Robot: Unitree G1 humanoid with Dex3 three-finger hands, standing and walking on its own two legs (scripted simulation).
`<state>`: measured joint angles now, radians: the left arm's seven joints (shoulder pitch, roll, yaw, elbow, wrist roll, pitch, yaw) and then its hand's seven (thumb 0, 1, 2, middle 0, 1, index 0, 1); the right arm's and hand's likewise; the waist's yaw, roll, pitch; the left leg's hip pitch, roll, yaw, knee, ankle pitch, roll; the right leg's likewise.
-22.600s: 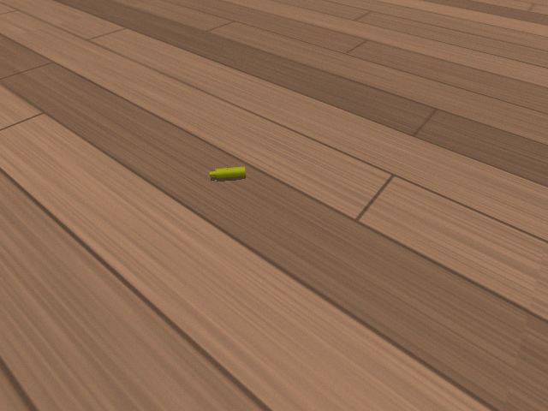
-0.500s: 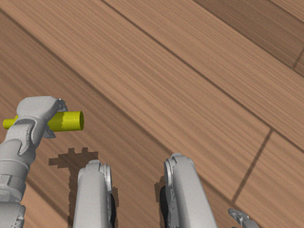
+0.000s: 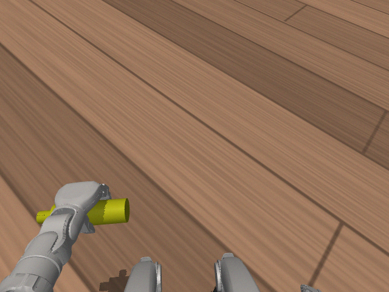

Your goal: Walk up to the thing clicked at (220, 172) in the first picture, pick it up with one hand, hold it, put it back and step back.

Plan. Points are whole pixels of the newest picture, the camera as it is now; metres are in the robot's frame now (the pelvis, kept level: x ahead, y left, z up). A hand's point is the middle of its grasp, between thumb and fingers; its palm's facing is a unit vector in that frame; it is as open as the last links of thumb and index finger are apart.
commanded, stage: lift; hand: left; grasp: from above
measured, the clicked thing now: (84, 213) +0.35 +0.25 -0.11
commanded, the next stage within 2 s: hold in 0.54 s
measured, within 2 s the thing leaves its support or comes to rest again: neither
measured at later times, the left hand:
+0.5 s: hand (77, 189) +0.36 +0.22 +0.01, palm faces -0.48 -0.07 -0.88, open 8.6 cm
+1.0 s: hand (69, 175) +0.36 +0.22 +0.05, palm faces -0.47 -0.05 -0.88, open 8.7 cm
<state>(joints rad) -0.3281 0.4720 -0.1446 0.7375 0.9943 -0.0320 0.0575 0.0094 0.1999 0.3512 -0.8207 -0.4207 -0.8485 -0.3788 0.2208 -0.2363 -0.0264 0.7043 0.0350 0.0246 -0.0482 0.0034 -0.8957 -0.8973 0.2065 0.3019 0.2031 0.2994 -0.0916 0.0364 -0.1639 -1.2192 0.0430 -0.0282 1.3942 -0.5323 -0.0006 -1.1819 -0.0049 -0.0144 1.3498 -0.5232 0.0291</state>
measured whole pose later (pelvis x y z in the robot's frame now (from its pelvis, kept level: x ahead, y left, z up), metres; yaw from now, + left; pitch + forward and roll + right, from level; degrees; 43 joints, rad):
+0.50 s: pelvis +0.04 +0.00 +0.10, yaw +0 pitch +11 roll -1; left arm -0.32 0.39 -0.18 0.85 1.01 0.01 0.13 0.01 0.17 0.45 -0.79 -0.48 -0.82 -0.45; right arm 0.26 -0.24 -0.04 0.75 0.03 0.01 -0.04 0.00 -0.90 -0.90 0.21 0.30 0.20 0.30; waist -0.07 0.02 -0.09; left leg -0.70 0.04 0.01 0.90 -0.40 0.00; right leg -0.68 -0.01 0.01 0.87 -0.39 0.03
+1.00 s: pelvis +0.06 +0.00 +0.12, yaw +0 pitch +6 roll +0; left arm -0.28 0.39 -0.20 0.80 1.02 -0.02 0.08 0.00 0.15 0.51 -0.77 -0.53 -0.78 -0.50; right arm 0.23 -0.25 -0.06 0.73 0.04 0.04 -0.04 0.01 -0.90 -0.90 0.21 0.30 0.20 0.30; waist -0.05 0.02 -0.06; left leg -0.45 0.03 0.03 0.68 -0.33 0.00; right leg -0.44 -0.02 0.02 0.66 -0.33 0.03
